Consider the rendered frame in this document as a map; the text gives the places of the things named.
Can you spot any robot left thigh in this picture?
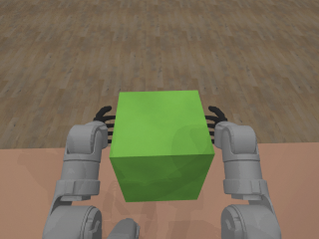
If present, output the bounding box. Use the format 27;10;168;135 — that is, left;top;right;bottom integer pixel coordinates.
107;219;141;239

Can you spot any carton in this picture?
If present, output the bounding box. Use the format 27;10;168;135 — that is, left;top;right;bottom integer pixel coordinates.
109;90;215;202

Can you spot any left robot forearm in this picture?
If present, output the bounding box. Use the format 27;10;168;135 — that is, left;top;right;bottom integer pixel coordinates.
42;120;109;239

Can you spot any right robot forearm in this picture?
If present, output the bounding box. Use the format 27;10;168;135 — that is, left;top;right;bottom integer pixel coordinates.
213;120;282;239

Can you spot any right robot upper arm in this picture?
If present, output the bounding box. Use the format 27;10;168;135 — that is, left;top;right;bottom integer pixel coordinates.
220;204;281;239

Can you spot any left robot upper arm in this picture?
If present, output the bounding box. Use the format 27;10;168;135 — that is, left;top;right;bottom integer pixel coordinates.
43;205;103;239

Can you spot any right robot hand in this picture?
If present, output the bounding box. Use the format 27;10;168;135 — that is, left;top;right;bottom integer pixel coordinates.
204;106;228;144

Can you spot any left robot hand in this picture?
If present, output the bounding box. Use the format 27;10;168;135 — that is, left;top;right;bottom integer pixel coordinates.
93;106;116;143

